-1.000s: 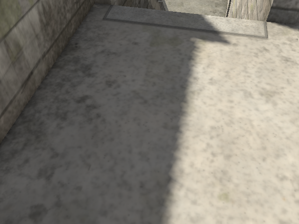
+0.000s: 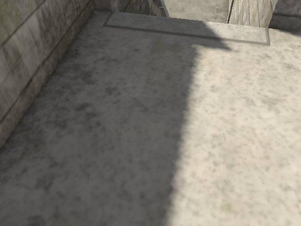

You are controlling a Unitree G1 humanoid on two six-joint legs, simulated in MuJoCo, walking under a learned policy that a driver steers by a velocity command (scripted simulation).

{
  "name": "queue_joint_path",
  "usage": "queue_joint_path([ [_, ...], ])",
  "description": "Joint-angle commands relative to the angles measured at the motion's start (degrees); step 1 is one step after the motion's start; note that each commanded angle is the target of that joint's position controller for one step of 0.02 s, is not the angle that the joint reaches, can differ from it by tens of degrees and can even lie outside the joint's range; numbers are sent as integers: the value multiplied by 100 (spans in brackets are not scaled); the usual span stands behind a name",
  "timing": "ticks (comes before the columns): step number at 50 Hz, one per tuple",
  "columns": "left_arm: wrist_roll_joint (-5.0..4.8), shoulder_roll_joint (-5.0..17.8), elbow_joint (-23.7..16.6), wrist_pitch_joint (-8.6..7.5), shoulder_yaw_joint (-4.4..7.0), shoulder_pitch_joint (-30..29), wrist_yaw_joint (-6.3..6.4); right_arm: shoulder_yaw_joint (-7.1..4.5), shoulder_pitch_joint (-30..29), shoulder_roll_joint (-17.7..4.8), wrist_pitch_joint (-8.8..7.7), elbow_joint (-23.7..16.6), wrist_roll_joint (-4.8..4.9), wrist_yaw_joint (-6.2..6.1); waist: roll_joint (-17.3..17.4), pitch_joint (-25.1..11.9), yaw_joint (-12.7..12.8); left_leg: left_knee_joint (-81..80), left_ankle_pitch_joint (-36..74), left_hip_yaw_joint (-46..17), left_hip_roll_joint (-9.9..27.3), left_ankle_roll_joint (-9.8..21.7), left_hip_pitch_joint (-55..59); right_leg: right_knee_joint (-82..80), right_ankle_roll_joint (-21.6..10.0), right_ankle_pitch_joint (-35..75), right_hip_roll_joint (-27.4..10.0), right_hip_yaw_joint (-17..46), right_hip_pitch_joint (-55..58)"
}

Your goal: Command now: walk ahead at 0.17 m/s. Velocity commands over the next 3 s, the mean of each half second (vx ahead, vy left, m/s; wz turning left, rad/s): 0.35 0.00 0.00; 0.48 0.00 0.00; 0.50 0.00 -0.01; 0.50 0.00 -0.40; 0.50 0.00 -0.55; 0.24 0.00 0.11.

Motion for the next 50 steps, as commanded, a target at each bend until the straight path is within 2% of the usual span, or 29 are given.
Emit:
queue_joint_path([
  [1, -77, 494, -123, -110, 92, 426, 24, -88, 405, -468, -114, -129, 74, -24, -21, 947, 8, -600, -2179, -134, 25, 448, -928, -675, -457, -2252, -79, 214, -912],
  [3, -116, 463, -159, -287, 89, 543, -18, -76, 464, -405, -295, -187, 111, 19, -56, 1129, 26, -469, -2070, -309, 145, 554, -1126, -647, -598, -2215, -254, 485, -1013],
  [6, -150, 581, -163, -484, 124, 885, -110, -57, 365, -324, -518, -345, 128, 124, -278, 1002, 148, 10, -1545, -239, 59, 613, -1459, -830, -888, -2103, -542, 1074, -638],
  [9, -160, 1081, -125, -590, 248, 1372, -187, 13, 44, -88, -711, -663, 139, 223, -1104, 912, 229, 1270, -541, 293, -169, 583, -2169, -1617, -1563, -1721, -1623, 2953, 88],
  [10, -142, 1083, -167, -613, 250, 1335, -194, 15, -57, -130, -766, -747, 131, 248, -1042, 934, 198, 1408, -497, 256, -108, 617, -2321, -1562, -1665, -979, -1845, 3230, 178],
  [12, -133, 1072, -326, -601, 250, 976, -208, -10, 217, -199, -827, -720, 150, 313, -942, 730, -115, 922, -696, 232, -36, 632, -1952, -1088, -1448, 416, -1801, 2689, 179],
  [13, -140, 1054, -538, -555, 234, 412, -211, -69, 936, -269, -822, -463, 173, 333, -758, 540, -560, -26, -309, 184, -48, 692, -621, -671, -1141, 859, -1478, 2004, -586],
  [14, -126, 984, -866, -554, 194, -389, -216, -250, 2155, -645, -798, -63, 113, 330, -6, 244, -1189, -1043, -14, -724, 225, 917, 1368, 696, -664, 1929, -691, 909, -1944],
  [15, -115, 597, -1109, -665, 101, -396, -211, -499, 2924, -1599, -746, 91, 71, 343, 1904, -110, -1242, -1860, 635, -3046, 1580, 1404, 2611, 2933, -160, 987, 275, -253, -3217],
  [16, -132, 593, -1149, -752, 74, -288, -214, -344, 2502, -1202, -756, -72, -58, 373, 1644, -93, -883, -2060, 915, -4266, 2141, 1693, 2386, 3905, -246, -626, 238, 379, -3838],
  [17, -195, 709, -1159, -790, 97, -298, -251, -224, 1777, -812, -765, -272, -62, 354, 804, 461, -524, -1934, 1425, -3519, 2153, 1589, 2001, 4486, -367, -393, -113, 551, -4164],
  [19, -152, 752, -1112, -781, 159, -254, -285, -112, 1152, -647, -680, -465, -19, 386, 134, 553, -212, -1975, 2570, -1885, 1588, 1175, 1755, 4201, -401, 482, -460, 283, -4139],
  [20, -92, 856, -1131, -750, 242, -306, -286, -56, 1188, -513, -608, -430, -24, 383, 205, 494, -167, -1975, 3037, -1306, 1329, 929, 1732, 3951, -397, 718, -589, 108, -4014],
  [22, -87, 624, -1197, -652, 235, -434, -357, 12, 1497, -404, -488, -328, -75, 331, 422, 367, -168, -2055, 3488, -779, 1060, 784, 1555, 3765, -310, 997, -594, -198, -3806],
  [27, -54, 368, -1937, -597, 54, -2181, -389, -8, 1398, -857, -507, -507, -120, 140, 391, 785, -374, -2621, 3540, -375, 853, 759, 448, 1223, -85, 2143, -338, -627, -2999],
  [30, -126, 604, -2172, -612, 63, -2634, -450, -99, 1544, -1095, -555, -480, -20, 97, 563, 792, -341, -2690, 3695, -379, 1108, 780, 884, 355, -211, 2300, -217, -593, -2692],
  [32, -126, 789, -2281, -648, 111, -2677, -491, -139, 1448, -1147, -562, -500, -13, 103, 573, 629, -163, -2340, 4723, -302, 1238, 728, 1381, -9, -408, 2250, -97, -561, -2439],
  [34, -111, 1081, -2193, -653, 244, -2129, -471, -202, 1311, -1254, -502, -546, -99, 114, 818, 6, 225, -1481, 6539, -255, 1310, 644, 1882, -15, -607, 1916, 180, -636, -1671],
  [35, -124, 1293, -1954, -641, 357, -1301, -437, -219, 1162, -1272, -432, -588, -158, 133, 940, -504, 630, -520, 7206, -175, 1230, 597, 1905, -69, -751, 1806, 326, -673, -784],
  [36, -122, 1508, -1642, -601, 464, -250, -382, -204, 903, -1275, -412, -699, -186, 178, 891, -1042, 1125, 752, 6854, -129, 1050, 475, 1130, -193, -957, 2029, 66, -396, 731],
  [37, -11, 1949, -1413, -528, 545, 816, -304, -95, 907, -990, -466, -853, -295, 232, -109, -1951, 1275, 2764, 4025, 36, 459, 388, -296, -57, -1321, 1744, -1225, 1172, 2538],
  [38, 173, 1846, -1326, -565, 488, 829, -392, 109, 1873, -81, -587, -715, -94, 347, -1665, -2722, 597, 4607, -1133, -590, -531, 204, -2275, -925, -2309, 764, -2462, 4073, 3890],
  [39, 101, 1335, -1320, -588, 380, 381, -404, -33, 1319, -792, -735, -780, 61, 379, -980, -1871, 678, 5130, -982, -908, -162, 406, -2766, -1500, -1950, 251, -2127, 4048, 3023],
  [40, 29, 1113, -1426, -620, 309, -295, -413, -124, 637, -1080, -778, -1024, 192, 372, -613, -860, 470, 4954, -350, -622, 142, 452, -2946, -1726, -1695, 529, -1954, 2979, 1874],
  [41, 32, 992, -1510, -666, 252, -772, -468, -150, 313, -1103, -774, -1107, 168, 308, 78, -485, 230, 4715, 147, -472, 434, 426, -2642, -1942, -1542, 1191, -1759, 2297, 905],
  [42, 84, 866, -1514, -697, 204, -953, -518, -211, 275, -1075, -715, -1110, 109, 257, 199, -339, 24, 4476, 402, -402, 602, 394, -2356, -2094, -1439, 1577, -1517, 1770, 272],
  [43, 128, 818, -1439, -709, 178, -970, -537, -210, 493, -912, -628, -1102, 86, 242, -19, -345, -181, 4290, 534, -430, 758, 367, -2040, -2273, -1395, 1595, -1357, 1430, -83],
  [45, 91, 846, -1270, -726, 171, -784, -537, -217, 570, -752, -503, -1119, 67, 197, -229, -165, -283, 3893, 549, -310, 872, 272, -1969, -2510, -1422, 1677, -1199, 1026, -511],
  [50, 96, 1262, -1051, -682, 246, -170, -334, -275, -684, -892, -480, -1615, -55, 137, -204, 137, -12, 2319, 1811, -166, 1045, -28, -2941, -2688, -1385, 1912, -1153, 678, -301],
])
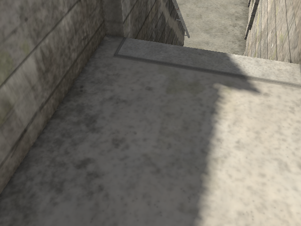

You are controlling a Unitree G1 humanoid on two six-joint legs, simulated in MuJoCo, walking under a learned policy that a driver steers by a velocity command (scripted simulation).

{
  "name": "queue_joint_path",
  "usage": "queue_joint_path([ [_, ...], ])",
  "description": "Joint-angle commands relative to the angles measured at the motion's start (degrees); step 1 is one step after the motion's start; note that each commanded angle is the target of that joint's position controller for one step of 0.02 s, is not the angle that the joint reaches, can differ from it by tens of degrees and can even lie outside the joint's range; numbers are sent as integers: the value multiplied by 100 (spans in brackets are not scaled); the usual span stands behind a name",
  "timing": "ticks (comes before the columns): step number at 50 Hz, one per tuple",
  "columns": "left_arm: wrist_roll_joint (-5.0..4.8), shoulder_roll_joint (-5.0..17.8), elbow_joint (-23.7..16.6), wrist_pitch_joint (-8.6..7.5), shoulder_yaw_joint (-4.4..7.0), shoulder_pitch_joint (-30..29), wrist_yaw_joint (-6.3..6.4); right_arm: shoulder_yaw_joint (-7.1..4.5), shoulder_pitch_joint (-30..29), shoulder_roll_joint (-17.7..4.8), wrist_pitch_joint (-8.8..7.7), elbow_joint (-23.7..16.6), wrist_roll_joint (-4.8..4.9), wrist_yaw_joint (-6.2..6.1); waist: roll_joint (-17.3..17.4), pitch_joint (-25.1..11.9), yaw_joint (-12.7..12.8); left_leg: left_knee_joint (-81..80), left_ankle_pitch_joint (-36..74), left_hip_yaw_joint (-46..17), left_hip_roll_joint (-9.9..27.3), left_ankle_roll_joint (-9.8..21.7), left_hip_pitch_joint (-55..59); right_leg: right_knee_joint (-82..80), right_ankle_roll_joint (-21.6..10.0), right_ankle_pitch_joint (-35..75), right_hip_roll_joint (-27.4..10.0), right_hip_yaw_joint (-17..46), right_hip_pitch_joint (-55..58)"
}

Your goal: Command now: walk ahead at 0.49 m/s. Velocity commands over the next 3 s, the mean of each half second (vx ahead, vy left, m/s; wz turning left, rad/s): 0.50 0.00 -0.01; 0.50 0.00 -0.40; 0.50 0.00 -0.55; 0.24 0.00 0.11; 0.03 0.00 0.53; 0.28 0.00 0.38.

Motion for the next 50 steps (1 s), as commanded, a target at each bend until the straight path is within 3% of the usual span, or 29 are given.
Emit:
queue_joint_path([
  [1, -31, 835, -347, -63, 144, -157, 124, -57, -38, -236, -18, -290, -36, -12, -436, 303, -172, -977, 929, 49, 98, -119, -89, -919, -879, 649, -1608, 1096, -433],
  [5, -116, 959, -222, 0, 166, 285, 160, -2, -837, -148, -62, -495, 21, 77, -495, 332, 131, -2275, 1450, 284, -193, -146, 186, -784, -691, 613, -1574, 854, 16],
  [9, -147, 999, -84, 99, 197, 540, 176, 15, -1326, -232, -119, -741, 79, 230, -577, 459, 223, -2875, 934, 271, -308, -2, 157, -400, -632, 559, -1922, 976, 727],
  [11, -155, 1083, -84, 153, 237, 441, 194, -30, -1134, -378, -168, -759, 79, 285, -665, 347, 29, -3098, 513, 316, -409, 162, 552, -78, -531, 960, -2063, 1041, 946],
  [12, -150, 1125, -117, 182, 247, 300, 199, -95, -767, -503, -189, -678, 71, 288, -711, 143, -217, -3215, 386, 446, -563, 265, 1124, 336, -443, 1717, -1997, 953, 938],
  [13, -117, 1036, -155, 212, 212, 204, 196, -230, 54, -731, -198, -421, 60, 264, -628, -340, -616, -3317, 387, 585, -751, 417, 2186, 1298, -307, 2556, -1697, 713, 785],
  [14, -26, 811, -297, 207, 109, 165, 195, -376, 1206, -1169, -201, -153, 6, 214, -194, -1199, -1035, -3179, 533, -184, -40, 767, 3898, 2966, -95, 1956, -1345, 386, -169],
  [15, -40, 108, -367, 80, -91, 782, 153, -501, 1792, -1717, -151, -17, -96, 223, 1300, -1888, -825, -3684, -296, -2759, 1275, 1625, 5972, 5145, 324, -777, -312, 102, -2587],
  [16, -146, 446, -272, -65, -32, 749, 124, -361, 1788, -1215, -156, -19, -65, 249, 1245, -2146, -875, -4305, -736, -3901, 1471, 1728, 6082, 6069, 250, -2386, -362, 961, -3324],
  [17, -273, 899, -410, -138, 85, 295, 99, -253, 1254, -895, -169, -115, -27, 254, 859, -1302, -764, -4333, -667, -3076, 1311, 1445, 5374, 6322, 133, -2050, -701, 1006, -3757],
  [18, -272, 943, -503, -145, 100, -82, 122, -181, 734, -701, -160, -244, -24, 259, 383, -846, -602, -4439, -210, -2239, 1062, 1267, 4540, 6120, 106, -1505, -1021, 845, -3592],
  [19, -191, 869, -541, -111, 127, -282, 159, -138, 379, -561, -158, -288, -57, 290, 100, -478, -436, -4651, 213, -1710, 816, 1174, 3794, 5722, 134, -1118, -1208, 767, -3360],
  [21, -130, 673, -488, 59, 158, -118, 189, -81, 229, -381, -187, -232, -99, 331, 246, -283, -162, -4998, 648, -1079, 488, 1073, 3083, 5242, 176, -716, -1395, 758, -2768],
  [22, -119, 556, -459, 122, 149, -41, 196, -96, 339, -427, -206, -162, -93, 329, 226, -244, -120, -5093, 921, -899, 431, 1129, 2959, 5133, 217, -625, -1399, 707, -2693],
  [25, -141, 542, -562, 223, 189, -369, 213, -166, 615, -633, -223, 20, -133, 226, 97, -14, -141, -5284, 1365, -388, 452, 1132, 3080, 4621, 318, 22, -1422, 782, -3230],
  [29, -164, 493, -748, 210, 228, -958, 170, -160, 839, -640, -184, 156, -153, 101, 101, 146, -308, -5394, 1340, 167, 401, 917, 3367, 3619, 318, 1033, -1200, 1015, -3573],
  [32, -148, 426, -923, 192, 206, -1435, 100, -154, 925, -672, -177, 221, -132, 43, 88, 316, -457, -5497, 1280, 545, 406, 783, 3536, 2893, 280, 1492, -1078, 815, -3499],
  [38, -149, 273, -1444, 176, 121, -2247, -121, -195, 1310, -757, 3, 435, -67, -23, 10, 600, -708, -4997, 2091, 968, 768, 706, 4675, 2219, 123, 814, -1006, 332, -3888],
  [39, -158, 287, -1528, 171, 126, -2280, -168, -210, 1258, -806, 45, 419, -53, -38, 50, 586, -660, -4799, 2545, 1045, 806, 664, 4762, 2160, 62, 538, -952, 194, -3783],
  [41, -163, 432, -1605, 179, 203, -2028, -223, -253, 1057, -980, 111, 316, -39, -84, 275, 267, -412, -4096, 4481, 1263, 788, 539, 4746, 2141, -128, -16, -616, -223, -2972],
  [42, -167, 588, -1552, 194, 292, -1591, -228, -275, 977, -1060, 150, 266, -38, -113, 415, -47, -155, -3421, 5415, 1355, 753, 471, 4670, 2177, -247, -240, -381, -389, -2300],
  [43, -181, 850, -1366, 203, 444, -755, -207, -280, 829, -1110, 185, 203, -22, -129, 377, -504, 310, -2325, 5620, 1474, 585, 333, 4327, 1843, -432, 3, -156, -426, -1126],
  [44, -161, 1317, -1160, 238, 652, 210, -102, -255, 790, -1094, 144, 76, -23, -134, -4, -1028, 746, -734, 4274, 1479, 327, 105, 3064, 1576, -744, 195, -547, 459, 644],
  [45, -175, 1917, -1128, 254, 760, 468, -17, 11, 1331, -213, -40, -164, -208, 11, -1538, -1598, 215, 1491, -1240, 1200, -807, -252, 371, 1406, -1761, -103, -2112, 3454, 2841],
  [46, -117, 1617, -1199, 217, 647, 641, 1, 0, 995, -457, -326, -278, -7, 112, -1230, -2343, 413, 2391, -2420, -109, -1130, -169, -453, 472, -2112, -479, -2624, 5177, 3343],
  [47, -73, 1276, -1196, 186, 563, 463, 16, -88, 360, -746, -463, -486, 191, 157, -947, -1593, 523, 2311, -1949, -310, -769, -5, -953, 389, -1735, -216, -2355, 4271, 2905],
  [48, -119, 1037, -1294, 163, 493, 9, 14, -73, 152, -741, -505, -569, 170, 140, -468, -1029, 282, 1777, -1418, -234, -499, 65, -808, 349, -1491, 187, -2096, 3437, 1977],
  [49, -115, 855, -1423, 158, 431, -441, -5, -120, 89, -746, -477, -535, 34, 90, -103, -636, 6, 1283, -1179, -163, -323, 20, -412, 233, -1335, 709, -1867, 2913, 1026],
  [50, -72, 724, -1525, 153, 379, -681, 5, -180, 197, -798, -389, -551, -41, 65, -151, -507, -221, 969, -1046, -183, -191, -33, 44, 81, -1286, 1040, -1702, 2595, 409],
])
Over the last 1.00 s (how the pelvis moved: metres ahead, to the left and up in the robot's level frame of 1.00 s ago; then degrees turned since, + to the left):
0.41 0.01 0.01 1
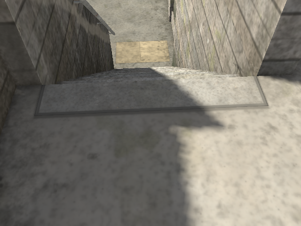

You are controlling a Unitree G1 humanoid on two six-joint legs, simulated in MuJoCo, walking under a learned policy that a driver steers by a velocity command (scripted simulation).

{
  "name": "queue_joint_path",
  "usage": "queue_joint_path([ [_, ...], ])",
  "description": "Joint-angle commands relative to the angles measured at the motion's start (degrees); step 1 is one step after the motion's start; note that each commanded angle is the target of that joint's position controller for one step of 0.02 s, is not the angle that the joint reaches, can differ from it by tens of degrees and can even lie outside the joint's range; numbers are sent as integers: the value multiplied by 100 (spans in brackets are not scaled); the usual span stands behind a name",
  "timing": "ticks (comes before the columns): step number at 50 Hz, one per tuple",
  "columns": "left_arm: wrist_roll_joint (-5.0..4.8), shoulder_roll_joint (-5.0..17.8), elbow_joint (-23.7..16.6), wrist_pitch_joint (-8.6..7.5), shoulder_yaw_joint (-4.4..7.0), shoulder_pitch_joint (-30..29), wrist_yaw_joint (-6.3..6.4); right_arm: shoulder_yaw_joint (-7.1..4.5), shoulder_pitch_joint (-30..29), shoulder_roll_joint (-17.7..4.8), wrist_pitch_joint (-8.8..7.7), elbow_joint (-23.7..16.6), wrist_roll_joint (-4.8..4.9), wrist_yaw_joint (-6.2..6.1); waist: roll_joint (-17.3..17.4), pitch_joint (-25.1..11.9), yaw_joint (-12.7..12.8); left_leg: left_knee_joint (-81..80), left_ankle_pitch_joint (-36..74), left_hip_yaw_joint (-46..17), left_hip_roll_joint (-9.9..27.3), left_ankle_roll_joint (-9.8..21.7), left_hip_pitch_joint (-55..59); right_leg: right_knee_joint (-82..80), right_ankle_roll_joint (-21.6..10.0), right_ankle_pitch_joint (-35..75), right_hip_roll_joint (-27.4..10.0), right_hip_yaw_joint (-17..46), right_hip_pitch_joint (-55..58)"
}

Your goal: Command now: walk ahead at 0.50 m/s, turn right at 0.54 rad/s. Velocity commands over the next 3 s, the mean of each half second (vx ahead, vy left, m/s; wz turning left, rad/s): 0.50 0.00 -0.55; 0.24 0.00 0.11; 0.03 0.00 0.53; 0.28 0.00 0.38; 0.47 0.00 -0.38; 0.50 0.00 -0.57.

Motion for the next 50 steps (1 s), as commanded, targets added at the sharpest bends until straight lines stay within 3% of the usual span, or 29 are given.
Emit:
queue_joint_path([
  [1, 37, 509, -425, -64, 94, 127, 50, -227, -87, -729, -61, -591, -99, -29, -28, -626, -124, -407, 385, -379, 470, -51, -1390, -1596, -1211, 1319, -1577, 2249, 1496],
  [3, 8, 688, -446, -79, 137, 197, 111, -216, -107, -576, 61, -676, -159, -54, -122, -478, -192, -974, 582, -237, 460, -236, -1257, -1734, -1231, 1668, -1453, 1931, 991],
  [6, -23, 897, -420, -58, 197, 508, 227, -176, -775, -460, 112, -929, -193, -87, -258, -293, 3, -2220, 1606, -112, 281, -422, -1296, -1756, -1041, 1653, -1186, 1584, 695],
  [9, -62, 885, -397, 3, 197, 766, 269, -122, -1392, -341, 78, -1118, -134, -36, -465, -270, 273, -3510, 2589, -81, -20, -401, -934, -1600, -759, 1075, -967, 1497, 655],
  [12, -90, 886, -340, 46, 196, 996, 277, -143, -1766, -463, 28, -1309, -53, 31, -574, -271, 419, -4055, 2686, -180, -172, -352, -760, -1342, -673, 693, -1128, 1894, 967],
  [15, -78, 883, -364, 94, 201, 1004, 317, -222, -1716, -694, -67, -1381, -35, 101, -688, -314, 302, -4441, 2106, -321, -226, -188, -529, -842, -576, 539, -1329, 2453, 1471],
  [17, -58, 788, -454, 124, 172, 816, 325, -314, -1042, -834, -127, -1226, -53, 82, -801, -529, -86, -4787, 1948, -191, -253, 38, 399, -273, -400, 867, -1141, 2529, 1446],
  [18, -17, 535, -552, 102, 79, 710, 299, -395, -341, -1047, -153, -1129, -147, 46, -609, -1102, -427, -4659, 1959, -559, 251, 325, 1632, 743, -212, 870, -850, 2236, 1027],
  [19, -44, 201, -690, 57, -23, 1108, 291, -516, 507, -1519, -132, -1054, -256, -6, 472, -1975, -516, -4662, 1605, -2196, 1500, 997, 3738, 2632, 194, -365, -159, 1462, -564],
  [20, -135, 302, -785, 16, -69, 1530, 291, -532, 812, -1477, -43, -882, -156, 43, 1972, -2325, -370, -5197, 337, -4278, 2342, 1522, 4449, 3915, 336, -2540, -73, 1141, -1966],
  [21, -172, 823, -651, 28, 46, 1333, 287, -397, 563, -958, -13, -992, -83, 49, 1157, -1573, -444, -5383, -467, -3978, 2153, 1345, 3833, 4490, 380, -2179, -441, 1296, -2407],
  [22, -114, 904, -704, 62, 68, 855, 279, -325, 348, -728, 43, -1020, -92, 46, 601, -954, -477, -5445, -269, -3111, 1875, 1122, 3081, 4592, 407, -1688, -630, 1086, -2413],
  [23, -44, 795, -760, 67, 57, 610, 267, -274, 104, -637, 77, -993, -131, 69, 313, -517, -349, -5628, 275, -2504, 1594, 1053, 2312, 4339, 418, -1341, -768, 975, -2223],
  [24, -12, 701, -780, 73, 70, 523, 251, -227, -44, -525, 80, -955, -157, 84, 359, -292, -211, -5789, 701, -2078, 1371, 1018, 1832, 4033, 406, -1119, -916, 964, -2030],
  [25, -45, 584, -772, 88, 54, 596, 226, -213, -113, -511, 70, -920, -175, 100, 498, -203, -90, -5940, 981, -1742, 1212, 995, 1479, 3822, 398, -1011, -1002, 901, -1759],
  [27, -40, 405, -772, 110, 12, 609, 205, -240, -65, -576, 24, -823, -122, 129, 565, -216, -24, -6145, 1540, -1294, 1100, 1115, 1285, 3430, 432, -822, -1036, 724, -1610],
  [29, 47, 317, -873, 106, -32, 345, 227, -279, -85, -754, 1, -740, -117, 125, 438, -154, 21, -6116, 3255, -884, 1135, 1219, 1255, 2757, 541, -552, -1065, 576, -1601],
  [30, 104, 244, -907, 77, -72, 232, 225, -281, -88, -793, 26, -700, -100, 113, 374, -223, 23, -6019, 4027, -653, 1060, 1204, 1216, 2323, 586, -314, -1079, 459, -1399],
  [32, 113, 114, -940, 4, -136, -56, 194, -287, -17, -884, 125, -625, -44, 76, 440, -362, -75, -5847, 4714, -230, 808, 1056, 1085, 1442, 635, 310, -914, 230, -842],
  [36, 72, 298, -1070, -37, -81, -593, 138, -306, 426, -1032, 303, -418, 57, 28, 619, -500, -246, -5402, 4267, -444, 827, 892, 1438, 393, 639, 843, -564, 258, -366],
  [39, 149, 609, -930, -80, 66, -137, 174, -287, 230, -985, 367, -479, 120, -22, 570, -706, 121, -4612, 3490, -686, 630, 535, 1308, -622, 384, 1525, -516, 267, 759],
  [40, 227, 947, -913, -85, 160, 173, 246, -222, 305, -762, 336, -556, 42, -29, 251, -1061, 189, -3901, 2715, -528, 266, 266, 859, -546, 152, 3022, -1097, 664, 1689],
  [41, 371, 1313, -974, -9, 233, 586, 341, -82, 623, -329, 292, -667, -97, -22, -872, -1696, 211, -2314, 72, -137, -282, -107, -619, -10, -511, 5279, -2529, 1733, 3296],
  [42, 304, 1188, -964, 104, 197, 766, 321, -48, 1109, -360, 329, -643, -15, -35, -1719, -2434, 222, -1038, -2075, -229, -415, -264, -1176, -94, -1211, 5295, -3322, 2628, 3583],
  [43, 199, 940, -981, 170, 135, 641, 285, -196, 1060, -826, 439, -568, 59, -47, -1136, -2206, 249, -377, -1875, -412, -196, -353, -1389, -337, -1180, 4147, -3048, 2392, 3101],
  [44, 129, 776, -989, 200, 87, 328, 287, -235, 741, -864, 553, -648, 74, -85, -926, -1692, 160, -154, -1499, -250, -63, -403, -1725, -570, -991, 3020, -2759, 2024, 2650],
  [45, 112, 660, -986, 217, 42, -19, 290, -262, 646, -830, 695, -635, 41, -142, -777, -1325, 48, -207, -1114, -218, 80, -489, -1701, -861, -854, 2068, -2527, 1702, 2053],
  [47, 201, 672, -961, 236, 48, -565, 292, -292, 707, -721, 955, -665, -3, -225, -935, -868, -211, -236, -485, -70, 128, -609, -1017, -1350, -748, 1165, -2225, 1075, 763],
  [50, 237, 669, -868, 198, 67, -780, 350, -298, 568, -571, 1049, -857, -26, -237, -941, -707, -280, -840, 23, 82, 158, -555, -682, -1555, -745, 844, -2161, 499, 368],
])
Over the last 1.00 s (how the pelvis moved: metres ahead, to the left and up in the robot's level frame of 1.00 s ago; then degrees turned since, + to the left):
0.54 0.01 -0.02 -16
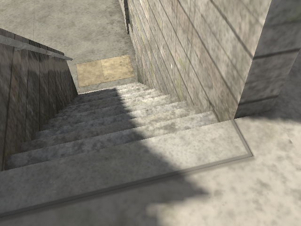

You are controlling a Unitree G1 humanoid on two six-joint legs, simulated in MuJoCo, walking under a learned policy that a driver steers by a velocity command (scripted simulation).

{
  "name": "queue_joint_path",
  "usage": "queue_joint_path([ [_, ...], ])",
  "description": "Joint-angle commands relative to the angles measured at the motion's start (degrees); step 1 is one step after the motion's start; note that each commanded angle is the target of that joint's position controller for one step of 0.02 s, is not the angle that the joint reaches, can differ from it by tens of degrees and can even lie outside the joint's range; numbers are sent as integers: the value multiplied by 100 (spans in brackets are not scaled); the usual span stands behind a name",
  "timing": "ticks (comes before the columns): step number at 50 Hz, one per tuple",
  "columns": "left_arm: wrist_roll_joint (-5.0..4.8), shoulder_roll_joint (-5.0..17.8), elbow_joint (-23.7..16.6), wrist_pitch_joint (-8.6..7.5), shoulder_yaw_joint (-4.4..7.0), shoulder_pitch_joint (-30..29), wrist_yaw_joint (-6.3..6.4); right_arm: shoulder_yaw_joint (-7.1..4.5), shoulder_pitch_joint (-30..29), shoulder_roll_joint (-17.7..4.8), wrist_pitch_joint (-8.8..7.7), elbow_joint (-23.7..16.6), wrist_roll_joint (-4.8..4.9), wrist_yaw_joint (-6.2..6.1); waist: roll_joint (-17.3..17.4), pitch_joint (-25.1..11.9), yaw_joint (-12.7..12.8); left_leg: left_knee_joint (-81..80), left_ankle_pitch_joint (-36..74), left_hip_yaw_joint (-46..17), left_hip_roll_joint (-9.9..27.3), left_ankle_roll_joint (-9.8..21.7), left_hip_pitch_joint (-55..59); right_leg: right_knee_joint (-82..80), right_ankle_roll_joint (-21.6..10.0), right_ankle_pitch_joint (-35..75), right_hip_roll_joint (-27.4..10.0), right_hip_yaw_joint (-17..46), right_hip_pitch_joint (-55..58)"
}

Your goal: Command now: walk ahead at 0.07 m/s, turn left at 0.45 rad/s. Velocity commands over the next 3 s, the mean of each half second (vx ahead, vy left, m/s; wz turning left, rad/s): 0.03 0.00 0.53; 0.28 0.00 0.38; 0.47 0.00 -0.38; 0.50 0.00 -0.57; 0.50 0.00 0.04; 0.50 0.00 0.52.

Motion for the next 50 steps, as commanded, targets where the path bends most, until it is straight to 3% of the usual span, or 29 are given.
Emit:
queue_joint_path([
  [1, -1, 860, -265, -78, 251, -304, 87, -86, 432, -221, 91, -386, -38, -15, -1049, -669, -104, -458, 535, 14, 215, 33, 374, -1156, -1189, 616, -1422, 715, 352],
  [3, -43, 961, -193, -51, 289, -292, 129, -48, 181, -181, 78, -542, -48, 67, -1020, -775, -18, -1090, 717, 79, 255, 130, 655, -1109, -1204, 704, -1525, 584, 485],
  [6, -129, 1143, -74, 17, 349, -204, 123, -87, 61, -335, 95, -703, -35, 193, -1061, -836, 26, -1750, 707, 240, 195, 306, 1000, -944, -1119, 616, -1709, 538, 734],
  [8, -234, 1207, -4, 73, 371, -262, 112, -125, 232, -355, 104, -696, -47, 258, -987, -806, -120, -2634, 1085, 452, 51, 519, 1474, -608, -864, 317, -1668, 380, 736],
  [9, -271, 1122, 66, 103, 359, -173, 112, -168, 403, -403, 103, -625, -72, 263, -842, -792, -160, -3098, 1329, 514, -112, 672, 1847, -267, -617, -52, -1510, 215, 589],
  [10, -257, 919, 203, 147, 324, 101, 98, -244, 539, -616, 94, -609, -114, 231, -258, -572, -138, -3805, 1925, 43, 7, 908, 2175, 522, -177, -701, -1161, -144, 159],
  [11, -20, 570, 97, 168, 232, 295, 52, -392, 530, -1316, 83, -776, -122, 109, 1617, -403, 138, -4295, 3677, -2047, 1496, 1545, 2778, 2419, 498, -2480, -296, -764, -1299],
  [12, -5, 766, -172, 149, 286, -348, 110, -387, 481, -1538, -25, -958, -303, 158, 1639, -407, -188, -4688, 3579, -2993, 2044, 2415, 2235, 3525, 535, -3218, 239, 215, -1947],
  [13, -100, 952, -192, 160, 349, -564, 148, -343, 361, -1339, -154, -974, -363, 204, 1036, -422, -213, -4785, 2973, -2645, 1770, 2296, 2111, 4005, 410, -2812, 140, 630, -1988],
  [14, -143, 980, -109, 186, 387, -404, 185, -308, 30, -1192, -234, -1009, -258, 192, 771, -371, 4, -4729, 2610, -2239, 1462, 1942, 2092, 4028, 316, -2223, 59, 761, -2023],
  [15, -98, 985, 58, 216, 415, -228, 236, -246, -253, -964, -241, -1070, -134, 161, 534, -444, 125, -4654, 2391, -1980, 1246, 1664, 2111, 3995, 320, -1840, 0, 817, -1965],
  [16, -51, 1002, 98, 227, 433, -134, 261, -198, -417, -862, -231, -1123, -71, 121, 613, -493, 196, -4610, 2590, -1815, 1132, 1584, 2020, 4055, 363, -1552, 30, 807, -1819],
  [18, -87, 922, 120, 187, 428, -24, 231, -139, -361, -733, -214, -1180, -96, 60, 567, -710, 233, -4546, 2906, -1689, 966, 1583, 2116, 4106, 419, -1230, 144, 820, -1597],
  [22, -130, 755, 40, 117, 345, -243, 198, -191, -107, -834, -175, -1214, -47, -26, 559, -752, 62, -4431, 2804, -1891, 898, 1627, 2607, 2968, 553, -1063, 235, 929, -1624],
  [26, -164, 764, 26, 62, 312, -317, 105, -255, -144, -959, -93, -1325, -67, -31, 698, -663, -16, -4405, 2309, -2260, 835, 1723, 2318, 2031, 602, -1229, 345, 967, -1037],
  [30, -248, 890, -9, -84, 338, -242, -41, -251, -172, -937, -72, -1376, -2, 32, 836, -602, -29, -4731, -41, -2849, 652, 1780, 1863, 1171, 414, -1484, 471, 859, -320],
  [33, -299, 859, 138, -244, 377, 299, -120, -203, -363, -821, -62, -1409, 45, 24, 704, -492, 360, -4508, -680, -2906, 288, 1529, 1301, -330, 106, -806, 436, 732, 946],
  [34, -258, 1044, 258, -272, 445, 711, -104, -152, -399, -638, -82, -1446, 51, 10, 423, -587, 517, -3976, -910, -2616, 17, 1244, 552, -558, -107, -701, -43, 1007, 1932],
  [35, -134, 1281, 362, -273, 472, 1322, -76, -3, -243, -106, -107, -1435, 9, 21, -608, -969, 569, -2132, -1083, -1550, -595, 835, -157, -818, -471, -1630, -1243, 2172, 2764],
  [36, 48, 1732, 430, -315, 552, 1390, -155, -81, -462, -388, -214, -1774, 87, 35, -1554, -300, 464, -1276, -814, -1016, -907, 757, -1519, -1440, -1181, -2962, -2018, 4079, 2328],
  [37, -5, 1423, 294, -381, 484, 964, -146, -161, -528, -741, -291, -1699, 43, 48, -1258, 182, 349, -637, -309, -1145, -462, 677, -1776, -1551, -1300, -3383, -2016, 3994, 2026],
  [38, -119, 1094, 252, -391, 386, 740, -91, -194, -383, -791, -319, -1544, 23, 85, -1167, 289, 270, -433, 174, -1114, -417, 601, -1856, -1564, -1100, -3153, -1697, 3477, 2031],
  [39, -162, 951, 228, -388, 323, 717, -65, -181, -227, -684, -331, -1384, -12, 104, -1054, 202, 241, -327, 471, -1028, -367, 520, -1780, -1561, -919, -2765, -1439, 3045, 2112],
  [43, -133, 938, 400, -423, 268, 1118, -45, -74, -556, -327, -509, -1431, -6, 220, -871, 252, 408, -511, 1540, -545, -118, 362, -1655, -1732, -908, -1090, -1106, 1935, 1984],
  [45, -187, 996, 452, -397, 257, 1225, -57, 5, -868, -180, -552, -1540, -42, 248, -882, 275, 512, -1189, 1860, -156, 82, 284, -1320, -1788, -926, -591, -985, 1601, 1793],
  [47, -246, 1082, 512, -344, 251, 1385, -65, 89, -1267, 23, -622, -1662, -15, 294, -934, 357, 670, -2055, 2012, 59, 47, 232, -694, -1766, -920, -182, -874, 1379, 1444],
  [50, -298, 1340, 571, -305, 292, 1617, -101, 47, -1395, -95, -686, -1700, 68, 385, -1008, 351, 694, -2856, 1872, 196, -155, 241, 137, -1590, -936, 2, -992, 1447, 1270],
])
Over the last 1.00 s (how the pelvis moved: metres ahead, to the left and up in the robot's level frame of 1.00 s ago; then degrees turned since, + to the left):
0.41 -0.04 0.01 -9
